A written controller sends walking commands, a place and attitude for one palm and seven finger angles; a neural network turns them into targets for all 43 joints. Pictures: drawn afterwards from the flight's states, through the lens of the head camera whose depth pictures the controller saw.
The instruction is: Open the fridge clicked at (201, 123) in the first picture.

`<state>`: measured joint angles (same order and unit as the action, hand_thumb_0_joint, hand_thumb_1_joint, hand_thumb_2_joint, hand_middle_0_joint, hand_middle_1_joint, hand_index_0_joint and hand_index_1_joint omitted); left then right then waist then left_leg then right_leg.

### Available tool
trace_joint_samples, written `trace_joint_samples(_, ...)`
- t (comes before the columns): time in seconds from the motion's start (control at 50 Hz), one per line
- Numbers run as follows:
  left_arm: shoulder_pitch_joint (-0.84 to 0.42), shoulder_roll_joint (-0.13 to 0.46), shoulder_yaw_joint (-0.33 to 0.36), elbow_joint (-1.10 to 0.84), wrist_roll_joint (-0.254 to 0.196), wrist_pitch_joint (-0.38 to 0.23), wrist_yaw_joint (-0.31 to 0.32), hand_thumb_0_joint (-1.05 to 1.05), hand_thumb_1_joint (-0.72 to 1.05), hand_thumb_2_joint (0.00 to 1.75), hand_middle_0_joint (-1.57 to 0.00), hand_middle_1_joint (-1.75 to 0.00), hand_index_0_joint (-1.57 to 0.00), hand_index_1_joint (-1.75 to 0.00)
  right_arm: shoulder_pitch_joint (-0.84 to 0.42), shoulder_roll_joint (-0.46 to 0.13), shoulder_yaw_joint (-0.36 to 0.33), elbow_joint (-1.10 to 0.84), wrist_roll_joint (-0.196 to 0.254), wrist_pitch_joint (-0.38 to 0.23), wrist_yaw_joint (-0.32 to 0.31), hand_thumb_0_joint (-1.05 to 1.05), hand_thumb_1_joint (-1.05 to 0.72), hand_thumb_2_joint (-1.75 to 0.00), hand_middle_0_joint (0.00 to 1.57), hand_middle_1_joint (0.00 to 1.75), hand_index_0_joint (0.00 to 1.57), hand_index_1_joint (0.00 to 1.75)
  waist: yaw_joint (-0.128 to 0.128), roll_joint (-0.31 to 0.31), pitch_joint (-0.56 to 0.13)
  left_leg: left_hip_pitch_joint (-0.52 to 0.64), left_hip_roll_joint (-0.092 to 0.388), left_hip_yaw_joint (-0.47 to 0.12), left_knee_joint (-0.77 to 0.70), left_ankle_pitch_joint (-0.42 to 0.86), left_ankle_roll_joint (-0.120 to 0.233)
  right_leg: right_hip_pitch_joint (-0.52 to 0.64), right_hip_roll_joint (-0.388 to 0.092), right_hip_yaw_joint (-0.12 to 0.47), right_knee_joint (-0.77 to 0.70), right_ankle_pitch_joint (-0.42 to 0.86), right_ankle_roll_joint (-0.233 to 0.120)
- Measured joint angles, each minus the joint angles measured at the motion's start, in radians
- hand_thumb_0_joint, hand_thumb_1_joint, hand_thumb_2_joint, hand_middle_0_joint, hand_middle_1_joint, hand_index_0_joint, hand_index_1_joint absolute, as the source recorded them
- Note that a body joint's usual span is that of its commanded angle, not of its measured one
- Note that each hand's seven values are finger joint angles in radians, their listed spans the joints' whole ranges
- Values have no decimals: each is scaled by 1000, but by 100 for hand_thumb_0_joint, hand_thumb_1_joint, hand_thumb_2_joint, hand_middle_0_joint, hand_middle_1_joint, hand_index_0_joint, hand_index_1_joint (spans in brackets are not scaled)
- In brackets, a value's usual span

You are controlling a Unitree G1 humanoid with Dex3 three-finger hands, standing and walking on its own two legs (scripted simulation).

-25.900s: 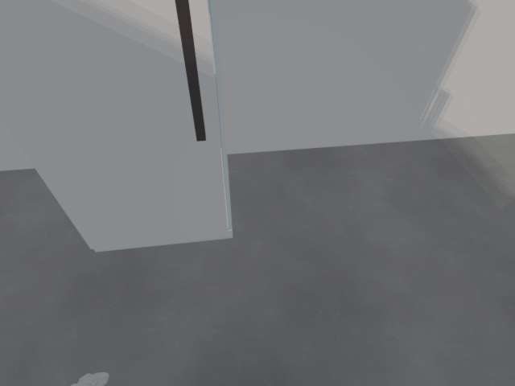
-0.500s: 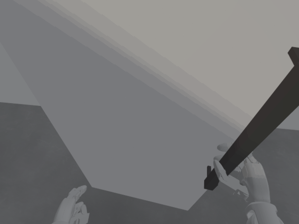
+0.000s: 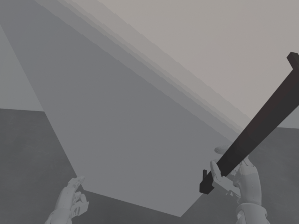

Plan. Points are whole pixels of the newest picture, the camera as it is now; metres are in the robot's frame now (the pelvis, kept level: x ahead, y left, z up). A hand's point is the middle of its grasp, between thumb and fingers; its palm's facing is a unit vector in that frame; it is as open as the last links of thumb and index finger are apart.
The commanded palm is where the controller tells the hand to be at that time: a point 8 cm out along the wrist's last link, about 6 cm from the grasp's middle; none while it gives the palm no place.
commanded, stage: walk backward, drawing the door open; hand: right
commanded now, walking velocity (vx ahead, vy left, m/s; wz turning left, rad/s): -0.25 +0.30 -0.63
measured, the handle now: (234, 145) +0.28 -0.17 +0.14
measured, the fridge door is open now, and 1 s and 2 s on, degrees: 13 46 69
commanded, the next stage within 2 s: stop walking and hold the door back in 1.50 s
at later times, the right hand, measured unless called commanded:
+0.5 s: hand out of the picture +0.09 -0.07 +0.08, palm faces +0.36 +0.91 -0.19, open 6.4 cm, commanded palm +0.04 -0.11 +0.07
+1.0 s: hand out of the picture -0.01 +0.04 +0.07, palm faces +0.73 +0.63 -0.28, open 6.7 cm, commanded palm -0.07 +0.03 +0.07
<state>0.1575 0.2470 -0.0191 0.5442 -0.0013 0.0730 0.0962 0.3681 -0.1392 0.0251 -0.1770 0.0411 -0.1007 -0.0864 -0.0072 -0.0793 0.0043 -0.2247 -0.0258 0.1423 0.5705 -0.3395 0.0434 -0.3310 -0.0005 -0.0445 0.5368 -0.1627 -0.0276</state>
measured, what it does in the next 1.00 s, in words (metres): steps to the left, turning right: left foot, then right foot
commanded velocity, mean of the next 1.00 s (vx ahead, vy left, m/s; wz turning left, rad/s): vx -0.21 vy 0.33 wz -0.73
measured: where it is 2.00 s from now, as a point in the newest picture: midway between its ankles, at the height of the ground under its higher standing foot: outside the picture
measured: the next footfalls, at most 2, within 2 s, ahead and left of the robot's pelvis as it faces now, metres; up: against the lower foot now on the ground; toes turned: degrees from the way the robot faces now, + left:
left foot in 0.24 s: +0.05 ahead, +0.16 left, +0.00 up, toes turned -9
right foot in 0.58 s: -0.16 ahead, +0.03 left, +0.00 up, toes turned -26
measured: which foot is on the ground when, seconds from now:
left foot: down 0.00-0.00, up 0.02-0.22, down 0.24-0.56, up 0.58-0.86, down 0.88-1.00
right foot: down 0.00-0.34, up 0.36-0.56, down 0.58-0.90, up 0.92-1.00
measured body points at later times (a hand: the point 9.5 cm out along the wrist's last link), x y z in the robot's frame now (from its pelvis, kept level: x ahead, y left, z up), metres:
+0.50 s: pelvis -0.10 +0.12 +0.00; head -0.10 +0.14 +0.45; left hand +0.11 +0.31 -0.10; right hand +0.07 -0.12 +0.09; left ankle +0.02 +0.17 -0.73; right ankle -0.15 +0.02 -0.67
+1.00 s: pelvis -0.10 +0.33 +0.00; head -0.04 +0.33 +0.44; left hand +0.18 +0.40 -0.12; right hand -0.05 +0.01 +0.09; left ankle +0.02 +0.38 -0.73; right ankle -0.21 +0.19 -0.65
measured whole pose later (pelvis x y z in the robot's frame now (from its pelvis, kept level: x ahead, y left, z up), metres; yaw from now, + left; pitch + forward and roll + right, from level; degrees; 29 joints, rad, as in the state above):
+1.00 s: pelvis -0.10 +0.33 +0.00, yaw -42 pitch -1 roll -1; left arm 0.12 0.21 0.05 0.72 0.02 -0.12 0.09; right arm 0.29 -0.17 -0.05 -0.20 0.01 -0.10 -0.09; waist 0.02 -0.08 0.13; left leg -0.35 0.06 0.09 0.61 -0.24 0.02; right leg -0.54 -0.03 0.09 1.17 -0.53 0.05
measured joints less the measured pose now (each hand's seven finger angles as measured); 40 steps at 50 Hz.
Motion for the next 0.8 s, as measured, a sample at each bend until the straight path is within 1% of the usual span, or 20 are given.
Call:
trace_joint_samples(0.04, -2, -27, 4, 15, 11, -13, -7, 1, 91, 90, -20, -30, -20, -30, -16, -23, 5, 10, -2, 0, -20, -4, -59, -78, 39, 136, 33, 140, 11, 45, 4, -73, 4, -77, 181, -103, -64, 17, 23, -6, -31, -18, -6)
trace_joint_samples(0.08, 9, -48, 1, 23, 30, -34, -14, 1, 91, 90, -20, -30, -20, -30, -32, -28, 11, 19, -15, 22, -39, -4, -60, -78, 38, 135, 33, 140, 39, 54, 3, -131, -15, -125, 306, -143, -74, 24, 30, 30, -74, 27, 2)
trace_joint_samples(0.1, 16, -58, -2, 28, 35, -44, -17, 1, 91, 90, -20, -30, -20, -30, -37, -28, 13, 18, -21, 37, -44, -4, -60, -77, 38, 134, 32, 140, 51, 54, 4, -144, -21, -139, 317, -140, -74, 28, 27, 53, -98, 53, 9)
trace_joint_samples(0.14, 28, -74, -12, 35, 38, -62, -21, 1, 91, 90, -20, -30, -20, -30, -41, -33, 18, 11, -29, 54, -50, -3, -61, -76, 37, 134, 32, 140, 61, 53, 9, -144, -22, -160, 252, -124, -72, 30, 15, 92, -134, 92, 21)
trace_joint_samples(0.24, 42, -100, -31, 45, 34, -97, -24, 1, 90, 90, -21, -30, -20, -30, -31, -50, 15, -16, -19, 59, -57, -3, -61, -75, 36, 135, 31, 140, 52, 51, 12, -74, -3, -182, -13, -57, -61, -7, -13, 154, -164, 141, 56)
trace_joint_samples(0.3, 28, -93, -21, 55, 26, -107, -27, 1, 90, 90, -21, -30, -20, -30, -35, -35, 6, -7, -5, 49, -62, -3, -62, -76, 36, 134, 31, 140, 52, 7, 37, -61, -27, -140, -97, 106, -47, -32, -34, 201, -163, 122, 72)
trace_joint_samples(0.34, 19, -87, -11, 68, 17, -109, -27, 1, 90, 90, -21, -30, -20, -30, -32, -28, 2, -10, 1, 53, -62, -3, -62, -75, 35, 132, 30, 140, 48, -3, 44, -62, -26, -115, -131, 179, -27, -62, -34, 214, -129, 13, 65)
trace_joint_samples(0.36, 14, -84, -6, 79, 14, -109, -25, 1, 90, 90, -21, -30, -20, -30, -29, -26, 0, -16, -2, 58, -63, -3, -62, -75, 35, 132, 30, 140, 43, 4, 44, -71, -16, -101, -135, 209, -11, -92, -28, 199, -61, -57, 63)
trace_joint_samples(0.4, 11, -75, 8, 106, 15, -107, -16, 1, 90, 90, -21, -30, -20, -30, -24, -18, 0, -22, -15, 65, -57, -3, -62, -75, 36, 132, 30, 140, 34, 23, 32, -96, 9, -76, -121, 239, 13, -165, -6, 140, 203, -177, 63)
trace_joint_samples(0.44, 24, -63, 24, 132, 22, -103, -7, 1, 90, 90, -21, -30, -20, -30, -23, -9, 8, -11, -31, 64, -43, -4, -61, -74, 36, 132, 31, 140, 34, 39, 1, -118, 30, -48, -108, 229, 23, -198, 10, 78, 443, -244, 66)
trace_joint_samples(0.48, 44, -54, 33, 143, 30, -106, 6, 1, 91, 90, -21, -30, -20, -30, -27, -6, 15, 1, -44, 57, -24, -4, -60, -74, 37, 133, 33, 140, 46, 53, -23, -129, 48, -7, -110, 229, 31, -159, 3, 15, 518, -284, 64)
trace_joint_samples(0.52, 62, -47, 35, 140, 33, -123, 20, 2, 91, 90, -21, -30, -20, -30, -39, -9, 25, -2, -52, 47, -7, -3, -59, -73, 37, 133, 34, 140, 59, 64, -32, -143, 60, 46, -112, 237, 38, -74, -14, -22, 429, -318, 53)
trace_joint_samples(0.56, 75, -35, 33, 117, 35, -152, 28, 2, 91, 90, -21, -30, -20, -30, -52, -10, 38, -29, -52, 34, 7, -3, -59, -73, 38, 134, 35, 140, 68, 64, -26, -184, 66, 95, -76, 231, 45, 40, -30, -32, 198, -274, 39)
trace_joint_samples(0.58, 82, -24, 35, 93, 38, -172, 29, 2, 91, 90, -20, -30, -20, -30, -56, -8, 43, -52, -49, 21, 12, -2, -59, -73, 38, 135, 34, 140, 72, 47, -22, -236, 55, 109, -4, 175, 22, 86, -42, 0, 71, -252, 20)
trace_joint_samples(0.6, 76, -38, 41, 93, 45, -187, 29, 2, 91, 90, -20, -30, -20, -30, -71, -21, 42, -56, -50, 3, 13, -3, -58, -74, 39, 136, 34, 140, 79, 70, -2, -286, 59, 65, 107, 83, -12, 71, -28, 17, 70, -247, 15)
trace_joint_samples(0.64, 79, -67, 36, 102, 62, -189, 20, 1, 91, 90, -20, -30, -20, -30, -89, -39, 44, -33, -65, -19, 10, -4, -58, -73, 40, 136, 33, 140, 81, 91, 44, -341, 33, -29, 342, -23, -59, 75, -23, 60, 71, -202, 33)
trace_joint_samples(0.68, 97, -87, 27, 108, 69, -195, 5, 1, 91, 90, -20, -30, -20, -30, -88, -43, 47, -23, -74, -10, 20, -3, -59, -73, 38, 134, 33, 140, 83, 70, 61, -376, 8, -65, 485, -56, -85, 86, -51, 123, 16, -140, 63)
trace_joint_samples(0.7, 103, -93, 23, 110, 68, -202, -3, 1, 91, 90, -20, -30, -20, -30, -87, -43, 48, -23, -77, -7, 24, -3, -59, -73, 38, 133, 33, 140, 75, 57, 71, -387, 3, -77, 517, -44, -93, 92, -70, 149, -16, -112, 76)
trace_joint_samples(0.74, 105, -96, 16, 110, 62, -213, -19, 1, 91, 90, -21, -30, -20, -30, -83, -38, 48, -31, -78, -4, 27, -2, -59, -73, 37, 132, 32, 140, 53, 33, 95, -376, 11, -99, 486, -7, -98, 99, -105, 188, -63, -71, 99)
trace_joint_samples(0.8, 95, -98, 15, 110, 48, -223, -29, 1, 90, 90, -21, -30, -20, -30, -64, -39, 32, -59, -63, -4, 22, -2, -60, -75, 36, 132, 32, 140, 22, 18, 115, -288, 34, -138, 307, -4, -102, 89, -136, 227, -84, -47, 135)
